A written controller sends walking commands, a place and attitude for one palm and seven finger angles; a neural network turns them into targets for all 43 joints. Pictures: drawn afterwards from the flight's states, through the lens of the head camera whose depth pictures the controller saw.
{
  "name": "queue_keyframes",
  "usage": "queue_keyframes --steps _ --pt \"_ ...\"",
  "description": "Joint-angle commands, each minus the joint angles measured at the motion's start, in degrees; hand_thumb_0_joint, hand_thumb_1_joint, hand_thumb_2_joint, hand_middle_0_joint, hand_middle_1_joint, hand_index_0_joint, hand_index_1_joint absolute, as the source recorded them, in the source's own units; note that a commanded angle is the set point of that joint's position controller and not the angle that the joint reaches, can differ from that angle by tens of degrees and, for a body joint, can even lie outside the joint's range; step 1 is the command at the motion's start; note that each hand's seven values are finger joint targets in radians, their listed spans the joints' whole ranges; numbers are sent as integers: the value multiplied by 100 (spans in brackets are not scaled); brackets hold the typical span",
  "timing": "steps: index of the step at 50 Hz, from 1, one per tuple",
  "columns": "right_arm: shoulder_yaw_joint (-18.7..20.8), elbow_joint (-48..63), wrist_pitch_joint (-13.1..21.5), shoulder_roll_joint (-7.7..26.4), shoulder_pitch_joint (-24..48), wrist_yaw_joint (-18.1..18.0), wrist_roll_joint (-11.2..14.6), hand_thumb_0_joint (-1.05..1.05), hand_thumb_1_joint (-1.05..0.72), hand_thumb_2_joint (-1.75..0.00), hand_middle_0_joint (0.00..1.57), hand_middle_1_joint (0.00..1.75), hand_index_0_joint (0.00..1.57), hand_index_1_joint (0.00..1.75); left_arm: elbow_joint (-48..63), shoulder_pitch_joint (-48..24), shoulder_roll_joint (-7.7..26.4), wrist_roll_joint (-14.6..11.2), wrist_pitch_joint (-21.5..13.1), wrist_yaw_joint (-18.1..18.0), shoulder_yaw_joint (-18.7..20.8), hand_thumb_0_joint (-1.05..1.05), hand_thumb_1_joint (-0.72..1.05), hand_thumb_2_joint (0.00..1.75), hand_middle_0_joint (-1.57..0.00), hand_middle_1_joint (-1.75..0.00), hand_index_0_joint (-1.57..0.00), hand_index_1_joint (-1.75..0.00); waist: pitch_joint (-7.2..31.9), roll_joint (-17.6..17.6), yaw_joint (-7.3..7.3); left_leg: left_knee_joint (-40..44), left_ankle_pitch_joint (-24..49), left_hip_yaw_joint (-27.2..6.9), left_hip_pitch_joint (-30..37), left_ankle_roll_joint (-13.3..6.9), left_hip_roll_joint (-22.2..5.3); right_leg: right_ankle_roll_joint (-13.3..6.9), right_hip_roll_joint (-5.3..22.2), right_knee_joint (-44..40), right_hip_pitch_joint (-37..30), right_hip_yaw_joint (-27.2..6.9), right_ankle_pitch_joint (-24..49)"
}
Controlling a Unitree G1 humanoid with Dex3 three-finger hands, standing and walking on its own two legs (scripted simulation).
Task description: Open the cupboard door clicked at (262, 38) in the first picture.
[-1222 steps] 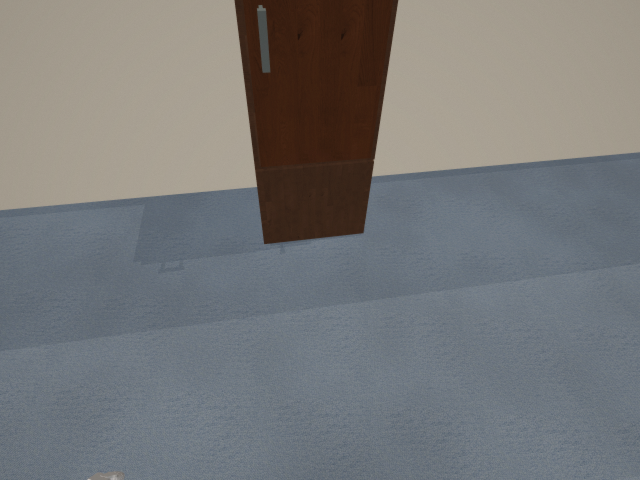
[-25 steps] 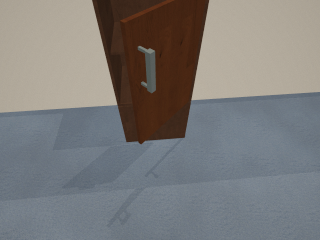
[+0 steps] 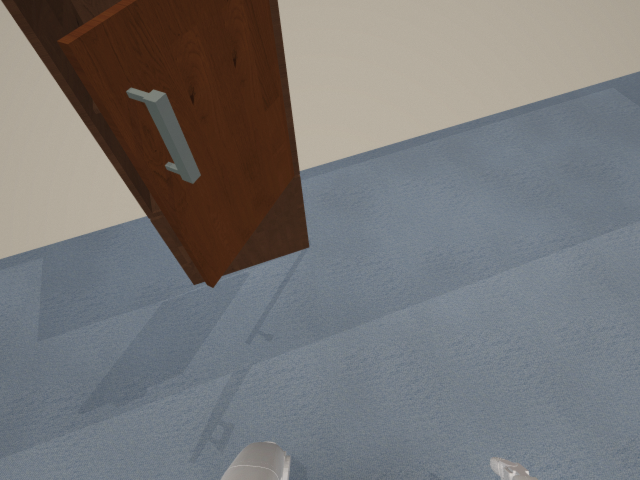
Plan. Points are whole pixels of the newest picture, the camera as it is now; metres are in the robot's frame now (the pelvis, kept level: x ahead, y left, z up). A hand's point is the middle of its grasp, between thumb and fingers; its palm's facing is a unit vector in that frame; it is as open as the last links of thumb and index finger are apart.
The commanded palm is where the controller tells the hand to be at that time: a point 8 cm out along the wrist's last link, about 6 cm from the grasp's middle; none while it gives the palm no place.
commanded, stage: walk to a spot facing it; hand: left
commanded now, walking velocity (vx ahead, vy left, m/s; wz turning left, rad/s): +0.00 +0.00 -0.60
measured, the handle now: (165, 137) +0.54 +0.28 +0.09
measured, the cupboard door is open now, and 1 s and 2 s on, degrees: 43 43 43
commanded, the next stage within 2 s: none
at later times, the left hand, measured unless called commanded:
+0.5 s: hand (173, 456) +0.15 +0.24 -0.17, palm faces -0.23 -0.94 -0.25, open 7.4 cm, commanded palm none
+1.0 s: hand (272, 402) +0.23 +0.11 -0.18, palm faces -0.58 -0.79 -0.18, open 7.4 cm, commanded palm none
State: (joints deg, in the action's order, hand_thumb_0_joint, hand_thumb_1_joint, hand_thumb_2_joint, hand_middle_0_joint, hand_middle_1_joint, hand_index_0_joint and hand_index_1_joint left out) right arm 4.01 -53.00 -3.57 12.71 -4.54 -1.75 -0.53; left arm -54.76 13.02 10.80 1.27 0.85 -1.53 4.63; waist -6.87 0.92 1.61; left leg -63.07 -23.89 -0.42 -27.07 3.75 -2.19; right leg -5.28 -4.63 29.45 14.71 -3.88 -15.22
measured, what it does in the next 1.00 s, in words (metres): steps on the spot, turning right: left foot, then right foot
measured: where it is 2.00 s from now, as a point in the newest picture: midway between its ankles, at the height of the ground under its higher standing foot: (460, 448)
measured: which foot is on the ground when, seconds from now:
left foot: up 0.00-0.30, down 0.32-0.64, up 0.66-0.94, down 0.96-1.00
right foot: down 0.00-0.30, up 0.32-0.64, down 0.66-0.96, up 0.98-1.00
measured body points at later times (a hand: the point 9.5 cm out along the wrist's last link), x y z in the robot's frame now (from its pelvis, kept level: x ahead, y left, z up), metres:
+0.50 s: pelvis +0.02 +0.05 +0.00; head +0.09 +0.05 +0.44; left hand +0.16 +0.29 -0.15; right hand +0.03 -0.21 -0.13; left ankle +0.04 +0.18 -0.74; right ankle -0.05 -0.07 -0.66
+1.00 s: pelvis +0.06 +0.01 -0.01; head +0.09 +0.00 +0.44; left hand +0.27 +0.15 -0.16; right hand -0.06 -0.23 -0.14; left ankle +0.12 +0.10 -0.74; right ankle -0.03 -0.08 -0.72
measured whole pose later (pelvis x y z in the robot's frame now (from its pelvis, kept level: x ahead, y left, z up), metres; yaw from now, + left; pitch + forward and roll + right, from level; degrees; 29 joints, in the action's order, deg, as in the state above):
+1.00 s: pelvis +0.06 +0.01 -0.01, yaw -37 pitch +1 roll -1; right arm 2.2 -50.7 1.5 12.3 -15.5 -0.8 -1.7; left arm -53.3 11.2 11.4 1.5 2.3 1.5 4.2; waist -3.0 -0.6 -1.5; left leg -34.5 -18.8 5.5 -17.0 0.3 -3.8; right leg -1.5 -3.0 44.8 20.2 -4.0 -27.1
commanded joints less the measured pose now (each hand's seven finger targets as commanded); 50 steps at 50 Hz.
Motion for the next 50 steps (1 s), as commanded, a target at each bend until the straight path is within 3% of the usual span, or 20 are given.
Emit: queue_keyframes --steps 1,10,13,14,15,16,17,18,21,27,30,31,32,33,38,45,46,48,49,50 --pt "67 499 88 373 140 -38 -13 0 -90 -90 20 30 20 30 267 603 1079 -10 -52 -54 250 0 90 90 -20 -30 -20 -30 916 -680 105 87 122 -197 -688 19 -14 -399 1494 -677 -1383 -1859 3456" --pt "45 785 225 318 288 -53 61 0 -90 -90 20 30 20 30 463 475 1238 46 0 -19 320 0 90 90 -20 -30 -20 -30 993 -745 108 1568 -158 -214 74 -97 233 -645 1423 -519 -986 -2527 3348" --pt "50 646 288 362 -366 -86 83 0 -90 -90 20 30 20 30 560 63 1182 19 27 -7 310 0 90 90 -20 -30 -20 -30 1097 -707 -255 3118 636 -257 1353 -141 230 -267 1113 -196 -173 -2389 2792" --pt "59 543 353 529 -743 -121 57 0 -90 -90 20 30 20 30 632 -51 1054 -30 32 9 271 0 90 90 -20 -30 -20 -30 1230 -290 -407 3957 1128 -428 2339 -247 -109 7 750 152 480 -2006 2026" --pt "140 559 418 1082 -862 -149 -43 0 -90 -90 20 30 20 30 717 184 701 -93 49 70 216 0 90 90 -20 -30 -20 -30 1361 1282 -347 4527 1571 -1948 3200 -748 -1608 376 -86 1027 1675 -1118 -339" --pt "160 648 372 1331 -968 -166 -80 0 -90 -90 20 30 20 30 803 81 743 -44 13 131 184 0 90 90 -20 -30 -20 -30 1070 1648 -338 4693 2363 -2681 2762 -1434 -2666 672 -56 2389 1992 -125 -2206" --pt "130 831 337 1318 -844 -170 -136 0 -90 -90 20 30 20 30 917 104 801 19 -22 198 211 0 90 90 -20 -30 -20 -30 772 669 -257 4579 2189 -2396 1794 -1690 -2723 748 292 3185 1764 19 -2080" --pt "54 725 399 1114 -811 -144 -194 0 -90 -90 20 30 20 30 757 5 786 96 32 186 233 0 90 90 -20 -30 -20 -30 750 1343 -189 4530 2973 -2209 1809 -1503 -2276 777 233 3746 2005 -35 -1885" --pt "-39 740 408 824 -780 -145 -158 0 -90 -90 20 30 20 30 725 -91 682 0 87 298 188 0 90 90 -20 -30 -20 -30 807 1072 -98 4129 4151 -630 2034 -1117 -1536 852 486 4041 2002 231 -1165" --pt "86 501 356 1051 -1265 -82 -164 0 -90 -90 20 30 20 30 878 -622 524 -17 83 394 58 0 90 90 -20 -30 -20 -30 884 1287 -377 3868 3836 125 2092 -982 -1543 730 465 1617 945 881 -1081" --pt "136 506 308 1149 -1165 -32 -121 0 -90 -90 20 30 20 30 732 -227 686 -29 40 367 80 0 90 90 -20 -30 -20 -30 956 1089 -123 3280 3313 399 1661 -654 -1499 560 367 270 -162 1002 -56" --pt "134 536 296 1077 -1110 0 -79 0 -90 -90 20 30 20 30 591 143 924 -15 -2 329 137 0 90 90 -20 -30 -20 -30 1069 562 80 2607 2694 613 1092 -389 -1304 421 588 -397 -1059 732 736" --pt "38 719 285 610 -1107 46 -1 0 -90 -90 20 30 20 30 502 478 1655 50 -71 226 280 0 90 90 -20 -30 -20 -30 1281 -1439 223 1187 380 1217 -332 -5 -549 -123 2165 -926 -2126 -1375 2268" --pt "2 909 217 630 -699 24 -1 0 -90 -90 20 30 20 30 409 749 1967 -46 -57 135 318 0 90 90 -20 -30 -20 -30 1254 -1714 475 154 -1430 547 -694 43 -259 -700 2944 -923 -1702 -2072 3499" --pt "29 550 174 500 -895 73 -50 0 -90 -90 20 30 20 30 665 -362 1292 29 25 22 190 0 90 90 -20 -30 -20 -30 978 -1055 -94 273 -288 235 -251 49 -349 -518 1764 -918 -625 -1208 916" --pt "19 431 402 455 -1378 117 -66 0 -90 -90 20 30 20 30 653 -532 1307 10 -43 197 235 0 90 90 -20 -30 -20 -30 461 -898 -338 2853 260 627 1427 -62 101 -415 1299 -1129 705 -1556 -1712" --pt "28 280 470 543 -1827 79 -66 0 -90 -90 20 30 20 30 710 -705 1141 -4 -49 216 206 0 90 90 -20 -30 -20 -30 480 -611 -608 3621 344 520 2308 -121 -15 -212 1054 -728 1369 -1362 -1890" --pt "199 112 568 1460 -2814 -39 -213 0 -90 -90 20 30 20 30 1064 -894 471 -49 -91 310 46 0 90 90 -20 -30 -20 -30 673 2009 -961 5313 -1730 -2753 3337 -1091 -2640 425 -3 2391 3087 378 -2164" --pt "166 131 612 1443 -2760 -38 -219 0 -90 -90 20 30 20 30 1161 -1311 620 30 -158 375 100 0 90 90 -20 -30 -20 -30 368 1091 -975 5536 -1580 -3076 2797 -1425 -2917 393 511 3260 3204 64 -1749" --pt "95 182 637 1180 -2472 -2 -227 0 -90 -90 20 30 20 30 1055 -1327 585 93 -191 418 141 0 90 90 -20 -30 -20 -30 148 548 -754 5494 -1185 -2459 2318 -1244 -2566 417 672 3790 3077 114 -1189"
